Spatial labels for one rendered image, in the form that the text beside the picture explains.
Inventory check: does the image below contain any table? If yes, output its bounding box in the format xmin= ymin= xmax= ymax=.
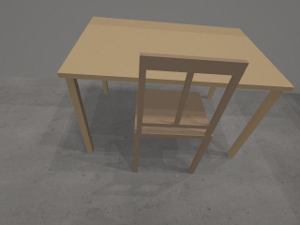
xmin=57 ymin=16 xmax=294 ymax=158

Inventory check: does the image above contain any chair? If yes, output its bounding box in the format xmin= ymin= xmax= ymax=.
xmin=133 ymin=52 xmax=249 ymax=174

